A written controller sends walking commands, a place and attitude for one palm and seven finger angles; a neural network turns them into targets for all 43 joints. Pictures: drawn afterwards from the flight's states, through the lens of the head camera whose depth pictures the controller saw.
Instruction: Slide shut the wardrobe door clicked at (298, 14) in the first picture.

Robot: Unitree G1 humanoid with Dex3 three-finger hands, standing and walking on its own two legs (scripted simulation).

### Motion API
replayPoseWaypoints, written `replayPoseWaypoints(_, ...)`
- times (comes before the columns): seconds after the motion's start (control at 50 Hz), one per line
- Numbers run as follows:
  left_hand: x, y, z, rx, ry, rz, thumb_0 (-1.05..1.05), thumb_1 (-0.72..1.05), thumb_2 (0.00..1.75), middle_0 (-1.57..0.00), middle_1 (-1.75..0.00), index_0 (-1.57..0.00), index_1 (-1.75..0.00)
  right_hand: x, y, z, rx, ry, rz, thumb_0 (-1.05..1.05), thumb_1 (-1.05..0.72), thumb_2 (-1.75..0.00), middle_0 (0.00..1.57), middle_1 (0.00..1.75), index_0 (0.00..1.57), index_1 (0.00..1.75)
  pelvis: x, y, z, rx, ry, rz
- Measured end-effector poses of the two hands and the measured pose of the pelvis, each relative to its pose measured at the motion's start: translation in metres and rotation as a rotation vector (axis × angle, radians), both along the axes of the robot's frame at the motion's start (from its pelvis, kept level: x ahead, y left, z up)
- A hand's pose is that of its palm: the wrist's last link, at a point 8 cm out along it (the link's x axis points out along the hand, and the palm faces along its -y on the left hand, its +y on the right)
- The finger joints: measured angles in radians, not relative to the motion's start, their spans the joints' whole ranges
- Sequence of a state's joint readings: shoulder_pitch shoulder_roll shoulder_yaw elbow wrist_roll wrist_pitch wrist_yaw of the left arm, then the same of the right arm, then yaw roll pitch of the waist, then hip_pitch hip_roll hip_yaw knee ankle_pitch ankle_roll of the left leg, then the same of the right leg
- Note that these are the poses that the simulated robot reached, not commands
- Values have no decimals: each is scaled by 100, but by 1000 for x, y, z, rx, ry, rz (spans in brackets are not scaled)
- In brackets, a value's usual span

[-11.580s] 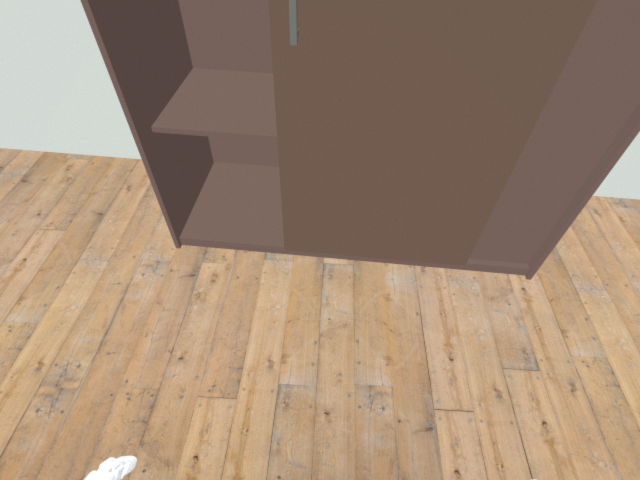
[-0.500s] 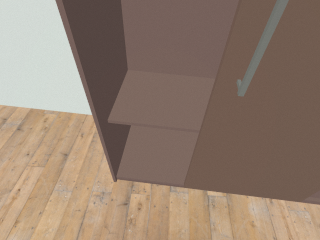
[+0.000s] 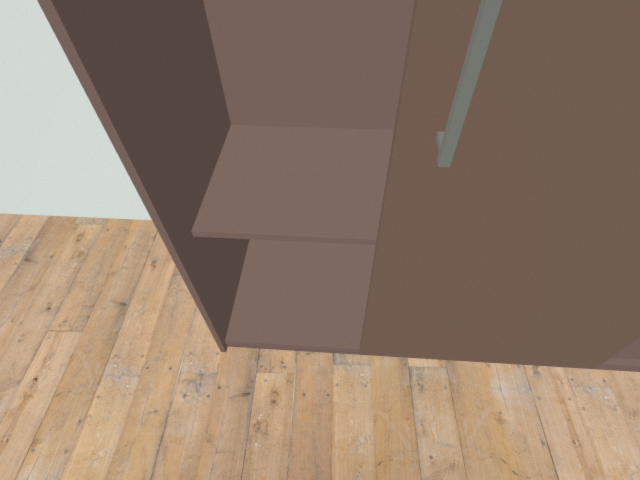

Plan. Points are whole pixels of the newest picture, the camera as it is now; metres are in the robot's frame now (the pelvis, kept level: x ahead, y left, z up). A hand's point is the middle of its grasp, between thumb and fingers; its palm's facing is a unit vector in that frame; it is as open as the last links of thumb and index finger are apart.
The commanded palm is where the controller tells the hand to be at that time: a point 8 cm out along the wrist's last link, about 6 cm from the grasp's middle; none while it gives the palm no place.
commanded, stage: come to a stop and stand still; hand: right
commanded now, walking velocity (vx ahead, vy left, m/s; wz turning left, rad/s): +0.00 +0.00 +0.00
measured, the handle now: (467, 63) +0.54 -0.15 +0.25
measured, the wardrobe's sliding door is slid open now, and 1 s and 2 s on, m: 0.44 0.44 0.44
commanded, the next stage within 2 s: look again from close up in 0.50 s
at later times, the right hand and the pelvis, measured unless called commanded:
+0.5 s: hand out of the picture +0.04 -0.22 -0.17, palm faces -0.05 +0.98 -0.20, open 7.4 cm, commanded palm none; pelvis +0.01 -0.04 +0.00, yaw +3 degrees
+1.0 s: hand out of the picture +0.00 -0.15 -0.17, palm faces -0.01 +0.99 -0.17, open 7.4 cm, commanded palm none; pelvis +0.01 +0.01 +0.00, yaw +2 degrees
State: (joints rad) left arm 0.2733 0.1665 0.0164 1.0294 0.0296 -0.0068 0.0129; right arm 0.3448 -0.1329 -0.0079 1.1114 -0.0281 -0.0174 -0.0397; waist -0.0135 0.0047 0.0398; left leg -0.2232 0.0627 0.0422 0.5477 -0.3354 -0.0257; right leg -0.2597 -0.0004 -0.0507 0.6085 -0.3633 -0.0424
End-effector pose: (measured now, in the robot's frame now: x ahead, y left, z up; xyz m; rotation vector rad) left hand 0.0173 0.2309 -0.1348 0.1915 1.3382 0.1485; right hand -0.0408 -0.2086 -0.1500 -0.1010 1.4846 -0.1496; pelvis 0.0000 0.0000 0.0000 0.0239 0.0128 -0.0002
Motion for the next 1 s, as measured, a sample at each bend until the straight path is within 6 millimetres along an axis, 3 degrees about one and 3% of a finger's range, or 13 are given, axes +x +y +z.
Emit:
replayPoseWaypoints(0.18,24,-30,-2,16,-81,-4,1,96,90,-20,-30,-20,-30,46,-54,2,-53,-99,41,1,-91,-90,20,30,20,30,9,-33,-2,-8,-25,27)
replayPoseWaypoints(0.36,6,-40,-1,12,-51,25,0,94,90,-20,-30,-20,-30,79,-69,7,-64,-153,98,1,-91,-90,20,30,20,30,7,-42,1,-19,-27,50)
replayPoseWaypoints(0.48,-18,-43,-3,-10,14,46,0,92,90,-20,-30,-20,-30,80,-60,7,-49,-145,112,1,-91,-90,20,30,20,30,6,-39,2,-23,-24,54)
replayPoseWaypoints(0.66,-40,-41,-6,-46,81,71,0,91,90,-20,-30,-20,-30,60,-36,7,-25,-83,101,1,-91,-90,20,30,20,30,6,-25,4,-29,-21,54)
replayPoseWaypoints(0.84,-33,-24,-8,-58,76,71,0,91,90,-20,-30,-20,-30,41,-9,8,-16,-38,75,1,-91,-90,20,30,20,30,8,-5,4,-33,-19,49)
replayPoseWaypoints(1.0,-18,1,-8,-43,51,58,1,92,90,-20,-30,-20,-30,37,13,9,-10,-40,58,1,-91,-90,20,30,20,30,9,13,5,-35,-18,41)
